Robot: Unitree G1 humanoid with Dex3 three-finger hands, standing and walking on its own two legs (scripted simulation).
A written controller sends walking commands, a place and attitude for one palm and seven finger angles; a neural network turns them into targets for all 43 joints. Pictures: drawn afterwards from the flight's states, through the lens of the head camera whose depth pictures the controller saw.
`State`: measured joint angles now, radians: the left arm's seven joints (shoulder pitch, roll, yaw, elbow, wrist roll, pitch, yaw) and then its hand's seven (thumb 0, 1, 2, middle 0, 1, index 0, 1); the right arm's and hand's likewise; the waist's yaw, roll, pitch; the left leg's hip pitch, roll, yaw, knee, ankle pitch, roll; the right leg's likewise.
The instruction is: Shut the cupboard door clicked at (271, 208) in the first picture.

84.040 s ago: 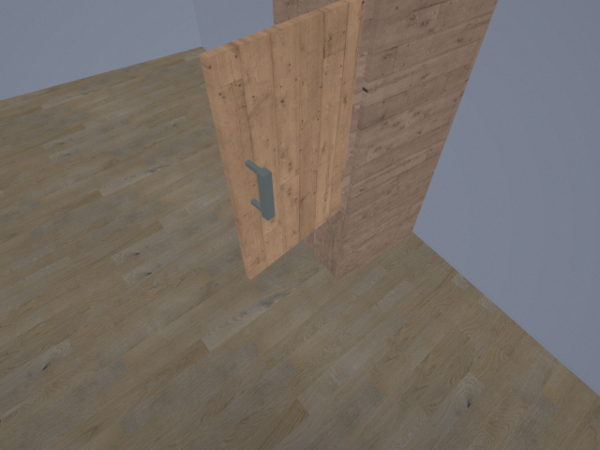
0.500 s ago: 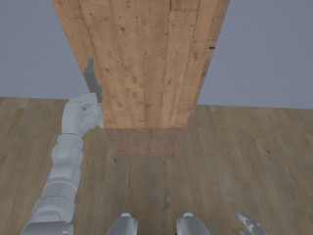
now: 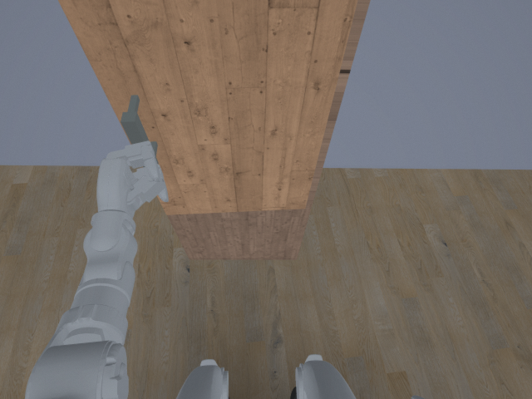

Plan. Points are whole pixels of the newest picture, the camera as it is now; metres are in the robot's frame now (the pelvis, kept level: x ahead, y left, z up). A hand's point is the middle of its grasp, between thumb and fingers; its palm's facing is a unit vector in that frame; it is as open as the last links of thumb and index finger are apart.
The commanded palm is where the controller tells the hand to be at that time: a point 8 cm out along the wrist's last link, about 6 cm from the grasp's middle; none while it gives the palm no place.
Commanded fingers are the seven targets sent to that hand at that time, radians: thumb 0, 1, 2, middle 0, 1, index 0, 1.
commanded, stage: bring the fist close to the handle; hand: left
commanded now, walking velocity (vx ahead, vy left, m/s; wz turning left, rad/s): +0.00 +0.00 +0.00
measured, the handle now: (143, 135) +0.52 +0.20 +0.05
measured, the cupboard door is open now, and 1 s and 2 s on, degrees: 3 0 0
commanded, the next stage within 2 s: push the door shut along its arc in 0.02 s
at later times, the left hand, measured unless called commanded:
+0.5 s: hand (160, 160) +0.46 +0.16 +0.06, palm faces -0.05 -1.00 -0.03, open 3.1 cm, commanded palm +0.45 +0.20 +0.06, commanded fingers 0.00 0.90 0.90 -1.30 -1.50 -1.30 -1.50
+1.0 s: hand (157, 157) +0.47 +0.16 +0.06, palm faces -0.14 -0.99 -0.03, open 3.3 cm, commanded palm +0.50 +0.18 +0.06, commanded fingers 0.00 0.90 0.90 -1.30 -1.50 -1.30 -1.50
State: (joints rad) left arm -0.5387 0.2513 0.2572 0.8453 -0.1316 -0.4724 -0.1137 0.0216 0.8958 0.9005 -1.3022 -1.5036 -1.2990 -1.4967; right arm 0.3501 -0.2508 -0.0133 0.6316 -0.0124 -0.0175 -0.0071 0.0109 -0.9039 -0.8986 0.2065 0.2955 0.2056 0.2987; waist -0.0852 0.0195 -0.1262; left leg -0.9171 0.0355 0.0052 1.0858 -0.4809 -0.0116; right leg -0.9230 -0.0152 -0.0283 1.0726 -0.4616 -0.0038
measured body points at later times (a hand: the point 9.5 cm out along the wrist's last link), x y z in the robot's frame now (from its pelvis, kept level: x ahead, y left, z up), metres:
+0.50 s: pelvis -0.01 +0.00 -0.01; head +0.10 +0.01 +0.43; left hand +0.46 +0.21 +0.07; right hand +0.06 -0.26 -0.13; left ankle +0.02 +0.13 -0.66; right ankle +0.03 -0.12 -0.66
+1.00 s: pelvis -0.05 +0.01 -0.04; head +0.08 +0.04 +0.39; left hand +0.47 +0.22 +0.07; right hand -0.01 -0.26 -0.14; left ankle +0.02 +0.13 -0.66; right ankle +0.03 -0.12 -0.66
